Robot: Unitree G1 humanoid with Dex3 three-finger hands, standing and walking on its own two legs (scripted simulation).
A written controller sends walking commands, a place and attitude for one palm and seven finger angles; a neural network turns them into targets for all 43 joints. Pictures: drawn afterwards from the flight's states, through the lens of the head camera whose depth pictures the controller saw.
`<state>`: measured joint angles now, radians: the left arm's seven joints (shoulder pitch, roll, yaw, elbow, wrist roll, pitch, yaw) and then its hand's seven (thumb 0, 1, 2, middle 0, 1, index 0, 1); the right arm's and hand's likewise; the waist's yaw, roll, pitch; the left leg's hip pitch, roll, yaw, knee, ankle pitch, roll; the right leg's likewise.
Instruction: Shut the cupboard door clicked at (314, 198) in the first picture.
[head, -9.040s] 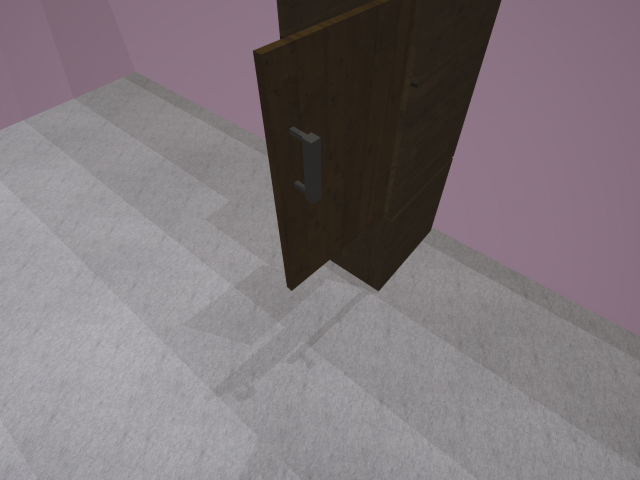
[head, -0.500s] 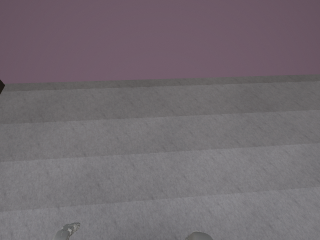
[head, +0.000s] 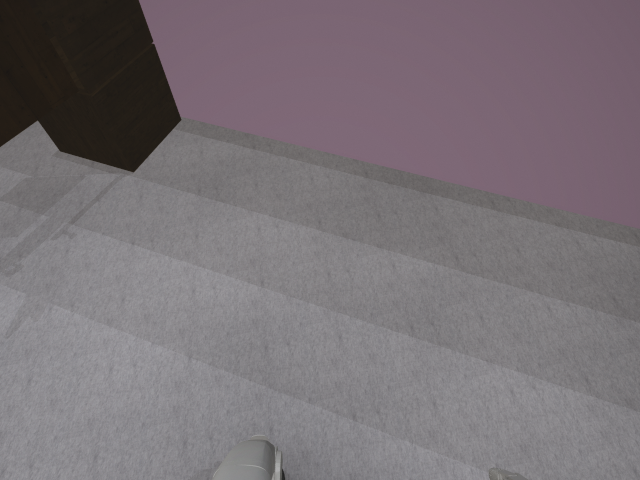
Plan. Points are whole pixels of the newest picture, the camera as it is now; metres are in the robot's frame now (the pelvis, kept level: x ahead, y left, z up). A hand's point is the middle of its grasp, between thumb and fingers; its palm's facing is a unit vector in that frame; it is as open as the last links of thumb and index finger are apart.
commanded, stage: walk to a spot facing it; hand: left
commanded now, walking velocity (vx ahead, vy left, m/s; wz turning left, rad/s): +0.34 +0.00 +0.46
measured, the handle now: out of the picture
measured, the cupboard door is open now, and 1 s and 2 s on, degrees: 85 85 85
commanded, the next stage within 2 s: turn to face it in 1.90 s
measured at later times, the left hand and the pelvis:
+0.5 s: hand (197, 362) +0.28 +0.23 -0.16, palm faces +0.11 -0.98 -0.16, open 7.4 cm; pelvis +0.19 +0.04 +0.00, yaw +8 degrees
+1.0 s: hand (220, 360) +0.30 +0.20 -0.18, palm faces +0.38 -0.91 -0.17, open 7.3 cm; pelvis +0.41 +0.06 -0.01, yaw +18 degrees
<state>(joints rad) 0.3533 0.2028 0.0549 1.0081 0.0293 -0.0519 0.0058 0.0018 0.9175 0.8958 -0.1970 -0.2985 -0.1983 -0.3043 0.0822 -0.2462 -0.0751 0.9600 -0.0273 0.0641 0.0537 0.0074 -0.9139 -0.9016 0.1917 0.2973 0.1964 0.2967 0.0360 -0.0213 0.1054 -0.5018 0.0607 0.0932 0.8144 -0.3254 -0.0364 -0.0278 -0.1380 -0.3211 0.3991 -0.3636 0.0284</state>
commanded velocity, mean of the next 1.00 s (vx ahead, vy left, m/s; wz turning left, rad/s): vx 0.37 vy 0.00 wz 0.25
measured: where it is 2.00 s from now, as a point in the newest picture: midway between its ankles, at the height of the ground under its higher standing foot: (289, 267)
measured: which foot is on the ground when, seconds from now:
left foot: up 0.00-0.08, down 0.10-0.60, up 0.62-1.00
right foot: down 0.00-0.10, up 0.12-0.56, down 0.58-1.00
